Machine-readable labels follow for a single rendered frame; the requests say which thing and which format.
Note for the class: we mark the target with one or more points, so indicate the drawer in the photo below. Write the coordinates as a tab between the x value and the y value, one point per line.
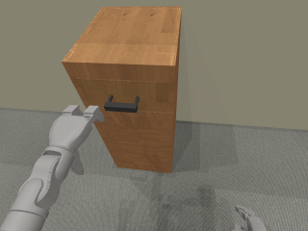
153	95

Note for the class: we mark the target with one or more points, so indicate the right robot hand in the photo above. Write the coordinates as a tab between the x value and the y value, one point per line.
253	223

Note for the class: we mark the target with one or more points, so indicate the robot left forearm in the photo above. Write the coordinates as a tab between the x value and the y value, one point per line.
39	193

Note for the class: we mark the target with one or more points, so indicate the handle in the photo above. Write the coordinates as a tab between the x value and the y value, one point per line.
121	107

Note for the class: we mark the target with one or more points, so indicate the left robot hand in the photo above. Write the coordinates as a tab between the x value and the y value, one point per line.
72	128

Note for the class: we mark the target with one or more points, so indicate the cabinet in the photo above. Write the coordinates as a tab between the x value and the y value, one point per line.
137	43

